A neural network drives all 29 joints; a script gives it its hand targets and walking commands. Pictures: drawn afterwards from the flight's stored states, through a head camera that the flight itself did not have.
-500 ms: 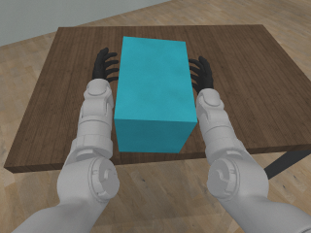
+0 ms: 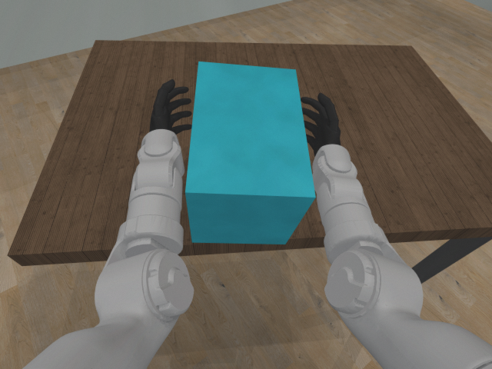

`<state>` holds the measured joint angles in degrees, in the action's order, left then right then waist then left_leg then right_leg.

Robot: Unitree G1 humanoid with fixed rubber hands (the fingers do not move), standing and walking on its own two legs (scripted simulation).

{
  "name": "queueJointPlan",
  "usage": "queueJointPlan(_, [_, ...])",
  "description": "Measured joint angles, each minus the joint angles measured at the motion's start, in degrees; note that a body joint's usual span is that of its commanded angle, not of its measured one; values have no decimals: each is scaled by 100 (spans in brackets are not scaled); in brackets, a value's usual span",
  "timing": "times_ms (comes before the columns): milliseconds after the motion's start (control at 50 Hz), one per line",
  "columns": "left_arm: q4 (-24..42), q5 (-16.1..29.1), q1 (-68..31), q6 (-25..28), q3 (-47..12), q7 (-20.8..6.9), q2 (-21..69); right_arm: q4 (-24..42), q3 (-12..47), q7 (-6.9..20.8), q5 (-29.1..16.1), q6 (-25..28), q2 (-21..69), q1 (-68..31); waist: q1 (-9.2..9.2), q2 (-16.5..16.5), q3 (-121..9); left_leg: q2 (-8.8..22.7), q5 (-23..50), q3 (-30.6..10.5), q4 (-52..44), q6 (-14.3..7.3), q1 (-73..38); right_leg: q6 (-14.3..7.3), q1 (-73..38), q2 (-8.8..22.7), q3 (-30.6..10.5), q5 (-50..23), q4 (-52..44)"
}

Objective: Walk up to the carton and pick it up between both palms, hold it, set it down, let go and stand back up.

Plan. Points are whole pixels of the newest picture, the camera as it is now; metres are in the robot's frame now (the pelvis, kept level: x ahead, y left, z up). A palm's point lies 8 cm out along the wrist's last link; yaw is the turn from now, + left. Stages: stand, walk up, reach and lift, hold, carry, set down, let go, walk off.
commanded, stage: set down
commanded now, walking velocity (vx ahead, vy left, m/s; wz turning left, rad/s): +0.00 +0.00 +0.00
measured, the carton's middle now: (243, 156) +0.45 +0.02 +0.08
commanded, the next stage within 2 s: none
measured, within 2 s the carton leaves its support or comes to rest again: rests again in 1.18 s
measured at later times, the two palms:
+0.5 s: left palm (163, 133) +0.45 +0.15 +0.13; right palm (324, 145) +0.44 -0.12 +0.12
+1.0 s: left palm (160, 135) +0.44 +0.15 +0.13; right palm (321, 147) +0.44 -0.11 +0.12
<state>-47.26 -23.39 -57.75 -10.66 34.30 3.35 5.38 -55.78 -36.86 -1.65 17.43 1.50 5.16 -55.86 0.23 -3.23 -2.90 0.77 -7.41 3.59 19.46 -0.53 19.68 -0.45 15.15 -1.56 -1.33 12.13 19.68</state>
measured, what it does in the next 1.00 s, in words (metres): stands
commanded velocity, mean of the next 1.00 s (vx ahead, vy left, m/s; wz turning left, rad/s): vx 0.00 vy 0.00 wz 0.00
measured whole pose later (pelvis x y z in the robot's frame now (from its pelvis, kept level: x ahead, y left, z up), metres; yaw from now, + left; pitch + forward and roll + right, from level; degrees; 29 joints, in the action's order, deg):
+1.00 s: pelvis +0.00 +0.00 +0.00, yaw +0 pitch +8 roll +0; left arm -47.3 -26.4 -57.5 -10.4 38.1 1.5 5.6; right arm -51.0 -41.1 1.0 22.0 1.5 8.9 -54.1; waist 0.2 -3.4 -2.9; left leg 0.8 -7.6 3.6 19.5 -0.6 19.7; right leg -0.5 15.1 -1.5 -1.3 12.3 19.7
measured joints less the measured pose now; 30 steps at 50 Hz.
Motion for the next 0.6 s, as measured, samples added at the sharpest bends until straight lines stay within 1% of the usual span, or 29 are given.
queueJointPlan(300, [0, -27, 0, -21, 94, -45, 5, 165, -159, 62, 184, 1, 124, 55, 0, 7, 0, 0, -11, 2, 0, -1, 0, 0, 0, 0, 0, 12, 0])
queueJointPlan(600, [0, -168, 5, 2, 266, -119, 26, 360, -306, 180, 331, 0, 265, 131, 1, 3, 0, 0, -14, 4, 0, -5, 0, 0, 0, 1, 0, 15, 0])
